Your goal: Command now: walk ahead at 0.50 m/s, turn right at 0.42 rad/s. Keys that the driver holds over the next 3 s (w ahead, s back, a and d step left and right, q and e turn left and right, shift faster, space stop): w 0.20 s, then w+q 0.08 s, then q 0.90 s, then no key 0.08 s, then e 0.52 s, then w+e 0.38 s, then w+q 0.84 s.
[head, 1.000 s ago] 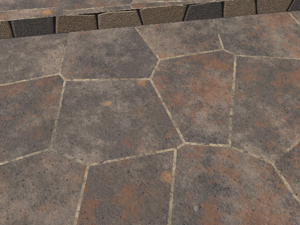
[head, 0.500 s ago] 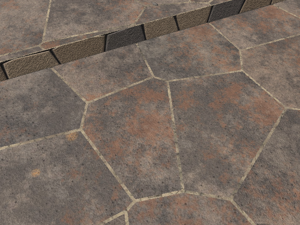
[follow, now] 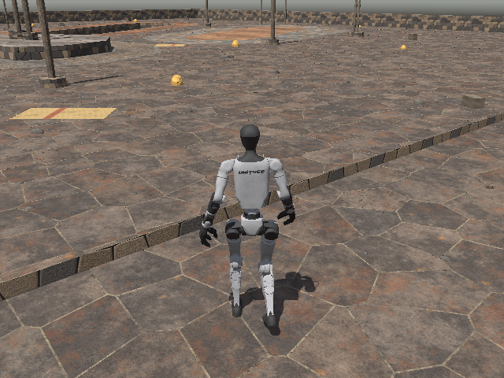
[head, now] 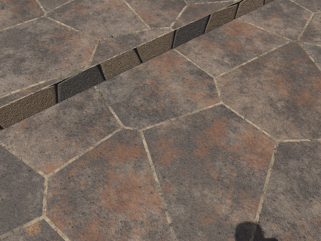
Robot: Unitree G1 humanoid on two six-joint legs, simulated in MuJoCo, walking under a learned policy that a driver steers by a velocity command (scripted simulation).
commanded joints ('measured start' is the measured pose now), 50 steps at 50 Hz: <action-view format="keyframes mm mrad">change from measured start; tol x32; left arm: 1 -13 60 6 -70 18 -3 -17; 50 -131 57 13 -113 16 74 25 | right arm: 1 146 -91 -36 -3 5 -8 0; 21 458 13 -22 119 89 -6 -7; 50 66 -124 -85 -49 40 105 1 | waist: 1 -72 87 -44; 17 -83 109 1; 21 2 -238 -411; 50 -45 130 -96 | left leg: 1 305 291 -382 -335 -86 127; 18 341 174 -111 -142 673 86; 21 -92 -58 3 554 -459 7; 23 -155 -1 -78 661 -399 9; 41 125 19 64 25 -133 12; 44 273 418 -575 -288 345 230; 50 234 185 -286 -234 374 194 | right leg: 1 -329 -118 -4 111 99 16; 17 -148 -105 -160 -504 336 49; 22 497 -585 265 -548 1224 -200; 39 41 -462 -191 -699 471 -97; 44 -355 -124 -287 -96 -254 124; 50 -289 -138 -101 45 46 118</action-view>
